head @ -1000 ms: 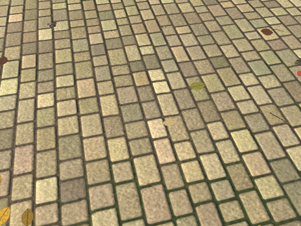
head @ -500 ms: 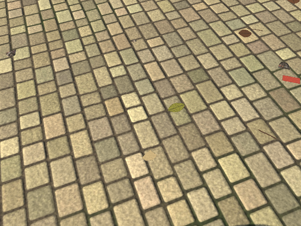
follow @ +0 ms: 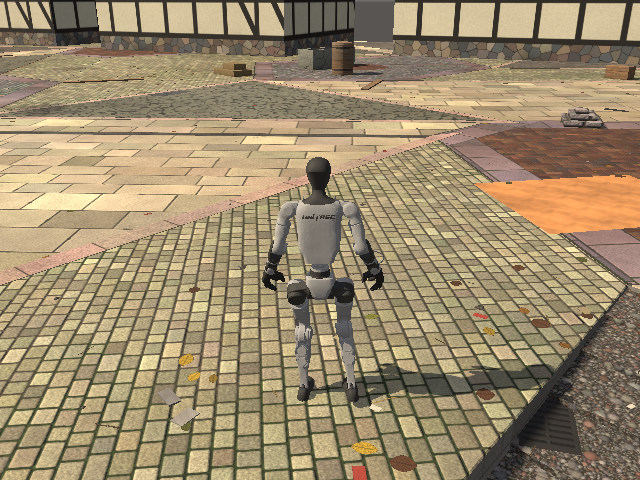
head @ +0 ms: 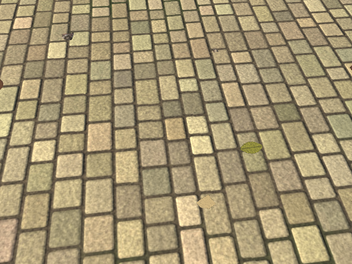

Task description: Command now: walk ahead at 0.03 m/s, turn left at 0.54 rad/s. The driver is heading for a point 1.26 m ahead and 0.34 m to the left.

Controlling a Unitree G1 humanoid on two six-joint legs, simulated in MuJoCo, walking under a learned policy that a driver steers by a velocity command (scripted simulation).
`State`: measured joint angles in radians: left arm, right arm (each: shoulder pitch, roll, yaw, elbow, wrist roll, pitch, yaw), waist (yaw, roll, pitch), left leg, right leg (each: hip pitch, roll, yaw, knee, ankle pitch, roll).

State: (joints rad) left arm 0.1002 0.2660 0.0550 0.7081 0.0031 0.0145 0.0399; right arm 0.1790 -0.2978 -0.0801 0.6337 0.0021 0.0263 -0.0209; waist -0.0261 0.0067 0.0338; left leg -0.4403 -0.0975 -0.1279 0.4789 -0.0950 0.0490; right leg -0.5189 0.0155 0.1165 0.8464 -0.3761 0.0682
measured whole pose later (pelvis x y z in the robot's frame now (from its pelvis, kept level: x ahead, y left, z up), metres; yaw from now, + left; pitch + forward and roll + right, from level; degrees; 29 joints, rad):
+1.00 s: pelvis -0.01 -0.01 +0.00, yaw +25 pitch +0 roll +0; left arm 0.20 0.24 0.04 0.76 0.02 0.01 0.01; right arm 0.15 -0.22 -0.02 0.69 -0.02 0.01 0.00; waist 0.00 0.02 0.01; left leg -0.27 -0.05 -0.04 0.53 -0.26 0.02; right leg -0.25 -0.03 0.01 0.53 -0.29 0.02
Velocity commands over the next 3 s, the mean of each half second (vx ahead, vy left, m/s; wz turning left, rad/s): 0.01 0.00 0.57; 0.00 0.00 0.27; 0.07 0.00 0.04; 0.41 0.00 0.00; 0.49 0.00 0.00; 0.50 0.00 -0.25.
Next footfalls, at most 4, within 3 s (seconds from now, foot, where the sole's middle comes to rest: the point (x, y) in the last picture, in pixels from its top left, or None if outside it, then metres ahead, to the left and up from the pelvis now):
0.12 right None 0.09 -0.15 -0.77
0.54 left None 0.00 0.10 -0.77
0.92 right None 0.08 -0.12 -0.77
1.98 right None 0.43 0.04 -0.77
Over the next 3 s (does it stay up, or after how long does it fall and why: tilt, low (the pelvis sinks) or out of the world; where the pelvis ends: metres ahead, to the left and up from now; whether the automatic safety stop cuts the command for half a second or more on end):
stays up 0.73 0.30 0.00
